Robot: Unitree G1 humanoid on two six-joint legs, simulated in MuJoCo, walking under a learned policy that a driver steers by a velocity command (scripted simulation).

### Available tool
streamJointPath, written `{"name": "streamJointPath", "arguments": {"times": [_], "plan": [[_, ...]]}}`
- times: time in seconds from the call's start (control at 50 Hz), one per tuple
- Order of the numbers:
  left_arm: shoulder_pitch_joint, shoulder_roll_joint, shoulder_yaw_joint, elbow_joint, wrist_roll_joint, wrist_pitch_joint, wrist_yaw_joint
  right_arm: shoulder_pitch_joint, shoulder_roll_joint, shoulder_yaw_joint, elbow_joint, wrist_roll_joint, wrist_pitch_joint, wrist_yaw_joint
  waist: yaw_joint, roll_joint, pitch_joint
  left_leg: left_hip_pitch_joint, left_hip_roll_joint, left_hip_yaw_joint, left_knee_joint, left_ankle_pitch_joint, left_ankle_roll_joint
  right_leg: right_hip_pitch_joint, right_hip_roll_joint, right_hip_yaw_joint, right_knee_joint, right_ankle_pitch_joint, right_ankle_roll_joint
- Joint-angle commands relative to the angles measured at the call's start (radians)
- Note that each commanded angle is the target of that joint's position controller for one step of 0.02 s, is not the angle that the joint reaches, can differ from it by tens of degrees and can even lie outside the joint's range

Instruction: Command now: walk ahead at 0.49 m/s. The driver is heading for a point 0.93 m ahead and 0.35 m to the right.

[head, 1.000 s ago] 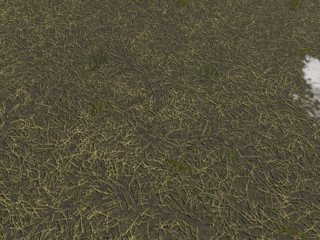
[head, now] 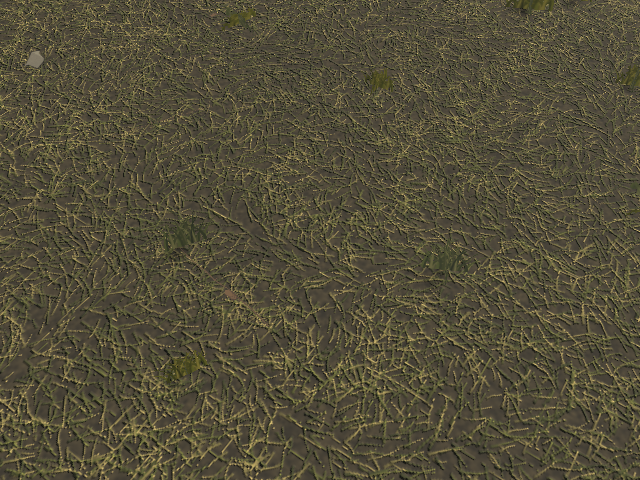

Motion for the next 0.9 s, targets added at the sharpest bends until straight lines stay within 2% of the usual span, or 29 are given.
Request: {"name": "streamJointPath", "arguments": {"times": [0.02,0.06,0.08,0.1,0.12,0.14,0.16,0.18,0.2,0.22,0.26,0.3,0.34,0.4,0.46,0.56,0.6,0.62,0.64,0.66,0.68,0.7,0.72,0.74,0.76,0.78,0.82,0.86,0.9], "plan": [[-0.123,0.053,0.004,-0.094,-0.002,-0.016,0.003,0.053,-0.142,-0.022,-0.014,-0.008,-0.007,-0.011,0.001,0.085,0.065,-0.020,0.302,-0.125,-0.016,0.555,0.101,0.013,0.040,-0.034,-0.076,-0.002,-0.025],[-0.093,0.066,0.009,-0.093,-0.001,-0.023,0.008,0.038,-0.152,-0.024,-0.008,-0.012,-0.003,-0.018,0.029,0.091,0.047,0.031,0.318,-0.110,0.056,0.724,0.089,0.077,0.068,-0.042,-0.118,-0.079,-0.056],[-0.031,0.079,0.016,-0.076,-0.001,-0.028,0.014,0.024,-0.160,-0.026,-0.008,-0.014,-0.001,-0.021,0.060,0.102,0.012,0.041,0.316,-0.098,0.135,0.863,0.075,0.164,0.097,-0.050,-0.137,-0.126,-0.073],[0.086,0.098,0.026,-0.038,-0.001,-0.034,0.023,0.011,-0.168,-0.028,-0.008,-0.015,0.002,-0.021,0.109,0.101,-0.050,0.039,0.302,-0.084,0.274,0.954,0.062,0.295,0.129,-0.057,-0.175,-0.146,-0.093],[0.261,0.123,0.040,0.019,0.008,-0.045,0.034,-0.003,-0.165,-0.026,-0.013,-0.011,0.005,-0.019,0.182,0.075,-0.139,-0.053,0.266,-0.053,0.476,0.869,0.043,0.522,0.114,-0.037,-0.231,-0.104,-0.122],[0.436,0.212,0.064,0.051,0.033,-0.050,0.048,0.013,-0.126,-0.014,-0.046,-0.004,0.002,-0.016,0.226,-0.029,-0.270,-0.262,0.206,-0.014,0.786,0.494,0.028,0.780,-0.123,0.221,-0.236,-0.187,-0.175],[0.430,0.277,0.079,0.053,0.031,-0.042,0.041,0.145,-0.040,-0.006,-0.040,0.023,0.005,-0.005,0.146,-0.227,-0.357,-0.610,0.005,-0.020,1.119,-0.287,-0.006,0.980,-0.355,0.713,-0.358,-0.207,-0.324],[0.342,0.212,0.071,0.044,-0.011,-0.033,0.032,0.056,-0.143,-0.032,-0.040,-0.005,0.009,-0.009,0.133,-0.045,-0.245,-0.695,0.070,-0.135,1.168,-0.228,0.013,0.868,-0.295,0.685,-0.410,-0.294,-0.292],[0.238,0.154,0.054,0.027,-0.018,-0.036,0.029,-0.026,-0.140,-0.036,-0.070,-0.005,0.003,-0.004,0.098,-0.023,-0.108,-0.711,0.114,-0.126,1.129,-0.124,0.015,0.719,-0.262,0.522,-0.440,-0.267,-0.262],[0.195,0.104,0.043,0.027,-0.012,-0.045,0.025,-0.066,-0.117,-0.033,-0.078,-0.003,0.001,-0.001,0.076,0.016,-0.047,-0.679,0.147,-0.118,1.078,-0.066,0.010,0.609,-0.218,0.422,-0.477,-0.163,-0.237],[0.192,0.057,0.028,0.053,-0.013,-0.059,0.030,-0.056,-0.082,-0.029,-0.073,-0.023,0.025,0.010,0.027,-0.012,-0.018,-0.590,0.180,-0.106,0.999,-0.030,-0.012,0.490,-0.145,0.279,-0.516,-0.042,-0.188],[0.249,0.065,0.028,0.083,-0.016,-0.075,0.030,-0.064,-0.064,-0.030,-0.078,-0.027,0.043,0.021,0.016,-0.013,-0.023,-0.580,0.180,-0.084,0.965,-0.013,-0.031,0.474,-0.126,0.224,-0.531,0.058,-0.187],[0.287,0.089,0.033,0.103,-0.019,-0.082,0.031,-0.131,-0.063,-0.032,-0.102,-0.028,0.053,0.027,0.016,-0.015,0.000,-0.640,0.196,-0.063,0.909,0.043,-0.048,0.476,-0.112,0.180,-0.560,0.068,-0.187],[0.342,0.084,0.029,0.124,-0.020,-0.078,0.033,-0.272,-0.067,-0.031,-0.151,-0.024,0.056,0.030,0.044,-0.019,0.037,-0.723,0.211,-0.032,0.773,0.149,-0.071,0.505,-0.086,0.137,-0.583,0.106,-0.174],[0.384,0.080,0.024,0.139,-0.019,-0.077,0.034,-0.386,-0.050,-0.020,-0.189,-0.015,0.051,0.033,0.074,-0.027,0.047,-0.700,0.194,0.000,0.594,0.232,-0.077,0.530,-0.066,0.095,-0.579,0.168,-0.157],[0.460,0.096,0.025,0.168,-0.009,-0.065,0.047,-0.510,-0.067,-0.018,-0.244,-0.013,0.041,0.026,0.110,-0.033,0.055,-0.702,0.161,0.000,0.449,0.219,-0.070,0.666,-0.108,0.157,-0.505,0.279,-0.176],[0.440,0.113,0.031,0.165,-0.003,-0.059,0.053,-0.500,-0.085,-0.023,-0.256,-0.010,0.029,0.023,0.090,-0.038,0.047,-0.657,0.147,-0.010,0.405,0.154,-0.053,0.700,-0.125,0.181,-0.454,0.352,-0.171],[0.416,0.121,0.034,0.160,-0.001,-0.058,0.055,-0.455,-0.097,-0.028,-0.248,-0.008,0.022,0.020,0.063,-0.042,0.030,-0.578,0.129,-0.010,0.373,0.116,-0.042,0.691,-0.122,0.180,-0.407,0.421,-0.157],[0.396,0.130,0.038,0.155,-0.002,-0.058,0.053,-0.367,-0.113,-0.037,-0.223,-0.008,0.014,0.013,0.026,-0.043,-0.012,-0.453,0.101,0.000,0.334,0.088,-0.028,0.676,-0.105,0.175,-0.314,0.514,-0.142],[0.378,0.124,0.037,0.150,-0.010,-0.058,0.048,-0.210,-0.139,-0.051,-0.176,-0.016,0.000,0.002,-0.042,-0.006,-0.098,-0.239,0.100,0.000,0.269,0.135,-0.005,0.613,-0.056,0.140,-0.137,0.495,-0.121],[0.369,0.089,0.027,0.116,-0.023,-0.063,0.043,-0.040,-0.216,-0.074,-0.153,-0.043,-0.010,-0.014,-0.098,0.073,-0.230,0.022,0.292,-0.193,0.255,0.043,0.041,0.431,0.002,0.104,0.128,0.233,-0.101],[0.490,-0.030,0.006,0.090,-0.061,-0.056,0.044,-0.004,-0.316,-0.099,-0.160,-0.056,0.000,-0.015,-0.041,0.297,-0.366,0.284,0.579,-0.621,0.178,-0.008,0.161,0.085,0.165,0.010,0.464,-0.451,-0.059],[0.444,0.092,0.037,0.105,-0.030,-0.042,0.053,-0.071,-0.238,-0.088,-0.178,-0.028,0.017,-0.009,-0.034,0.154,-0.317,0.184,0.551,-0.686,0.114,-0.108,0.157,0.010,0.120,0.094,0.564,-0.482,-0.074],[0.373,0.099,0.047,0.092,-0.023,-0.039,0.047,-0.166,-0.162,-0.067,-0.192,-0.020,0.016,-0.008,0.002,0.092,-0.160,0.036,0.507,-0.519,0.089,-0.117,0.125,-0.007,0.072,0.107,0.560,-0.388,-0.078],[0.334,0.071,0.045,0.082,-0.022,-0.038,0.040,-0.215,-0.117,-0.056,-0.197,-0.019,0.010,-0.005,0.020,0.075,-0.084,-0.082,0.462,-0.394,0.049,-0.033,0.100,0.017,0.038,0.103,0.523,-0.322,-0.073],[0.316,0.059,0.048,0.080,-0.012,-0.028,0.033,-0.222,-0.094,-0.050,-0.191,-0.018,0.003,-0.009,0.036,0.097,-0.045,-0.152,0.422,-0.298,0.026,0.035,0.070,0.045,0.017,0.099,0.492,-0.293,-0.068],[0.325,0.031,0.049,0.075,0.003,-0.001,0.017,-0.198,-0.073,-0.044,-0.169,-0.010,-0.012,-0.014,0.068,0.123,-0.031,-0.219,0.384,-0.182,0.002,0.137,0.044,0.088,0.005,0.086,0.470,-0.263,-0.051],[0.284,0.017,0.049,0.051,0.003,0.016,0.007,-0.160,-0.083,-0.048,-0.153,-0.001,-0.029,-0.014,0.078,0.114,-0.022,-0.216,0.381,-0.112,-0.017,0.215,0.048,0.046,-0.004,0.075,0.460,-0.219,-0.040],[0.215,0.017,0.048,0.021,0.005,0.024,-0.001,-0.133,-0.094,-0.052,-0.144,-0.002,-0.035,-0.014,0.074,0.106,-0.006,-0.203,0.376,-0.051,-0.031,0.253,0.050,-0.018,-0.016,0.064,0.430,-0.151,-0.030]]}}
